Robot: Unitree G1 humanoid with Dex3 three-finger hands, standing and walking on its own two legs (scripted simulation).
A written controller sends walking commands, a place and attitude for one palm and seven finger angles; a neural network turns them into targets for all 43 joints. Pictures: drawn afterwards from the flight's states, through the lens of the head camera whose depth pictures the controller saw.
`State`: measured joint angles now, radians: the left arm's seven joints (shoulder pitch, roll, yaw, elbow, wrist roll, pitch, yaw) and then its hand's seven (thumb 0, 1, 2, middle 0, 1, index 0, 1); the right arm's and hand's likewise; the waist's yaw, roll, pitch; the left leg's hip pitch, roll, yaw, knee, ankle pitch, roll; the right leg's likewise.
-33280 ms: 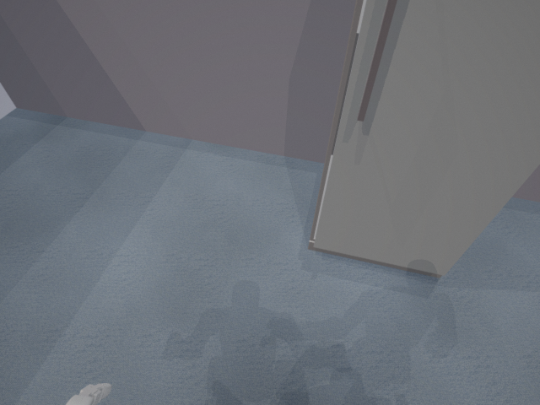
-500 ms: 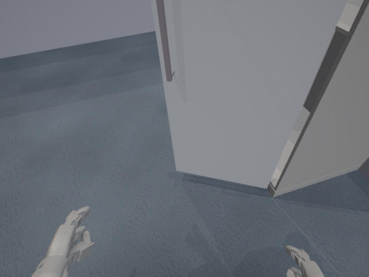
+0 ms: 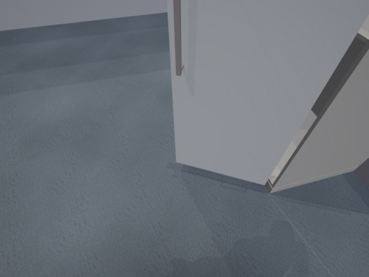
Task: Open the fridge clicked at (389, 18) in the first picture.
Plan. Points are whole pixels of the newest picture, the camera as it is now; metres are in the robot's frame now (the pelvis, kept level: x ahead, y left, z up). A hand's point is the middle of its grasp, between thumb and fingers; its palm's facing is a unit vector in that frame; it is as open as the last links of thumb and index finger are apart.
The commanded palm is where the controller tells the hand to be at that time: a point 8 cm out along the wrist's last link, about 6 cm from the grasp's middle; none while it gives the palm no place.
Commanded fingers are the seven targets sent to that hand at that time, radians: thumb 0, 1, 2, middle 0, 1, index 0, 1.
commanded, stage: let the arm hang, fingers relaxed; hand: left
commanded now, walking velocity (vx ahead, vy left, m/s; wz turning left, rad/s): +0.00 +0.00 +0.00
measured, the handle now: (179, 1) +0.77 +0.06 +0.22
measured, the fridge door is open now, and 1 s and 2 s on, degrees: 58 58 58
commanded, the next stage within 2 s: look to check the result in 0.44 s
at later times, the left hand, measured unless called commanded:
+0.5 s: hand out of the picture +0.12 +0.25 -0.15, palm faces -0.06 -0.94 -0.32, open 7.3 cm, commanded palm none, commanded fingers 0.00 0.90 0.90 -0.20 -0.30 -0.20 -0.30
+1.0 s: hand out of the picture +0.13 +0.25 -0.15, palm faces -0.05 -0.94 -0.34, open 7.4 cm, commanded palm none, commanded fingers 0.00 0.90 0.90 -0.20 -0.30 -0.20 -0.30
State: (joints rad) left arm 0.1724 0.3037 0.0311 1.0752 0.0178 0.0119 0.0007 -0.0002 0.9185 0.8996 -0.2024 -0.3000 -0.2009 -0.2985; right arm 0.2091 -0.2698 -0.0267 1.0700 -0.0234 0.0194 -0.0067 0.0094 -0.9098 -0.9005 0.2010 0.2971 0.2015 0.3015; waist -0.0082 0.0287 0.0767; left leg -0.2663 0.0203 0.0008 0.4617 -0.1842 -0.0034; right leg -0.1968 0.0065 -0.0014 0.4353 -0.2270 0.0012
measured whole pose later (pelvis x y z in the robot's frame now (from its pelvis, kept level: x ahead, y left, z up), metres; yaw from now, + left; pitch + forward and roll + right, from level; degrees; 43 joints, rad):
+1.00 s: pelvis +0.04 +0.00 +0.01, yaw -1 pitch -1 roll +0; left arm 0.09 0.33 0.01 1.12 0.01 -0.02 0.00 0.00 0.91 0.90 -0.20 -0.30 -0.20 -0.30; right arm 0.09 -0.33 -0.01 1.12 -0.01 0.00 0.00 0.01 -0.91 -0.90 0.20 0.30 0.20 0.30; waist -0.01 0.01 0.06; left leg -0.14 0.01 0.02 0.34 -0.19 0.00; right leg -0.09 -0.01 0.02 0.33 -0.23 0.01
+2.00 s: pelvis +0.04 -0.01 +0.01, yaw -1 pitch -1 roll +0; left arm 0.09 0.33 0.01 1.12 0.01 -0.02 0.00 0.00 0.91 0.90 -0.20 -0.30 -0.20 -0.30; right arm 0.10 -0.33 -0.01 1.13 -0.01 0.00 -0.01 0.01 -0.91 -0.90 0.20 0.30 0.20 0.30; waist -0.01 0.00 0.06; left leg -0.12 0.02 0.03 0.32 -0.18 -0.01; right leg -0.07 0.01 0.03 0.30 -0.22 0.00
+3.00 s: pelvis +0.04 +0.00 +0.01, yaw -1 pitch -1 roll +0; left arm 0.09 0.34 0.00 1.12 0.01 -0.02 0.00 0.00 0.91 0.90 -0.20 -0.30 -0.20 -0.30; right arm 0.09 -0.33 -0.01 1.13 -0.01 -0.01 -0.01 0.01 -0.91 -0.90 0.20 0.30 0.20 0.30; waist -0.01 -0.01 0.06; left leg -0.12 0.01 0.03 0.31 -0.17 -0.01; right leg -0.06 0.00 0.03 0.30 -0.21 0.01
